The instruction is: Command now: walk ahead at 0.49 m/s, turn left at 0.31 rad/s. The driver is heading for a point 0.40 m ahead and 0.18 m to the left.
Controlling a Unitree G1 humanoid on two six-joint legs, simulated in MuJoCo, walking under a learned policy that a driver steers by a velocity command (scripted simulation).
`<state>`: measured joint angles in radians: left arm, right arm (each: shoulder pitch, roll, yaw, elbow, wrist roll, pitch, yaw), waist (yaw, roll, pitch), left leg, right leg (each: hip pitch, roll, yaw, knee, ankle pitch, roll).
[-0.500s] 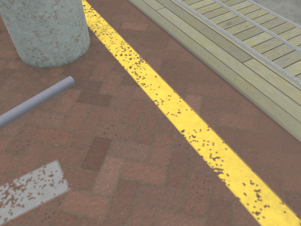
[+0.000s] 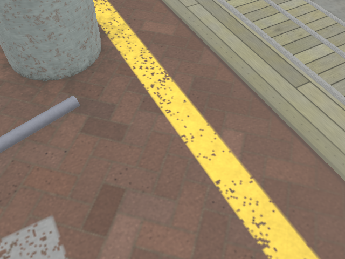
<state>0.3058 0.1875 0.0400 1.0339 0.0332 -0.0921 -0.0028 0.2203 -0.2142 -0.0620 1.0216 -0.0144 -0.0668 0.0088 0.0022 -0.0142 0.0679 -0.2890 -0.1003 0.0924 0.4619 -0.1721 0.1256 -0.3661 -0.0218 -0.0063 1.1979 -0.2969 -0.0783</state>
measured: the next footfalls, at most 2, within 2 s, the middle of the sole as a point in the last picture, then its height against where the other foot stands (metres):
right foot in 0.40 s outside the picture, level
left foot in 0.84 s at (142, 253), level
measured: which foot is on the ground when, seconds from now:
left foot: down 0.00-0.40, up 0.42-0.82, down 0.84-1.00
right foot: up 0.00-0.38, down 0.40-0.84, up 0.86-1.00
